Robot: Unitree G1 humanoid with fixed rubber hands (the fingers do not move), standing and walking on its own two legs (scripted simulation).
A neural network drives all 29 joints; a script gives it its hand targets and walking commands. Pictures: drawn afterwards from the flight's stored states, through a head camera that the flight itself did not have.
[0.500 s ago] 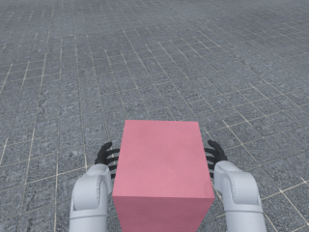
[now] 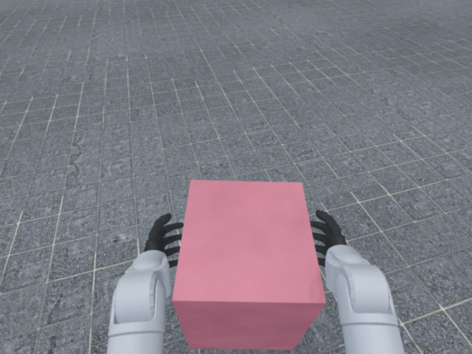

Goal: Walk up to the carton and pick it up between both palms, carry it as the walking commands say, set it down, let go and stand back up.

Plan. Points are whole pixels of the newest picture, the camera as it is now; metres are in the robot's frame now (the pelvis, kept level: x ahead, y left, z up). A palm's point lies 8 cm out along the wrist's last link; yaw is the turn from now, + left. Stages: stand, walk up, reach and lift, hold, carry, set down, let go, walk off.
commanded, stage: carry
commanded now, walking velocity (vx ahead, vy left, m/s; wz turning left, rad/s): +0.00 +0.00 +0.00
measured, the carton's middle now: (243, 268) +0.29 +0.00 -0.02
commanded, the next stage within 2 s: none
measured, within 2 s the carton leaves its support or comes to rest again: neither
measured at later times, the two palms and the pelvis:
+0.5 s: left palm (156, 259) +0.28 +0.15 +0.05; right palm (331, 255) +0.28 -0.14 +0.05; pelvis +0.01 +0.00 +0.00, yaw +0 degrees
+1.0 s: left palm (154, 260) +0.28 +0.15 +0.05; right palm (330, 256) +0.28 -0.14 +0.05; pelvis +0.00 +0.01 +0.00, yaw +0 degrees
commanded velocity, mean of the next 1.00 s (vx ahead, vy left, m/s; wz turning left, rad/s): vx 0.00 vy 0.00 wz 0.00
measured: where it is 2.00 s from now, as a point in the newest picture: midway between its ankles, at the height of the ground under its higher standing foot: outside the picture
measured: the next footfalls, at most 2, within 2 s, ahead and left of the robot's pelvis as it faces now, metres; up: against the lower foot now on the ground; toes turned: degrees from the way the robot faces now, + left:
none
